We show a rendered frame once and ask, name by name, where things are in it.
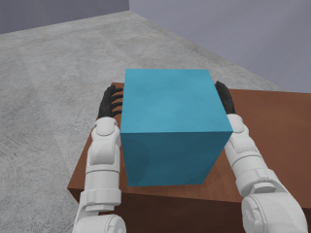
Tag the left robot upper arm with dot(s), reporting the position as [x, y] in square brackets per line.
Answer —
[100, 224]

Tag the right robot upper arm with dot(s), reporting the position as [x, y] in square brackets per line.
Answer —
[272, 212]

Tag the right robot hand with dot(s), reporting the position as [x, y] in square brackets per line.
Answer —
[225, 98]

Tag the carton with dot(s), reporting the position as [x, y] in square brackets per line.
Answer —
[173, 126]

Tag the left robot hand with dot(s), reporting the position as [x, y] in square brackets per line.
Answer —
[106, 106]

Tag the pedestal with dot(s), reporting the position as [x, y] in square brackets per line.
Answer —
[279, 122]

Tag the robot right forearm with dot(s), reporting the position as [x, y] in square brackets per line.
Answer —
[251, 173]

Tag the robot left forearm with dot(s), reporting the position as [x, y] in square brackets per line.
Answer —
[103, 167]

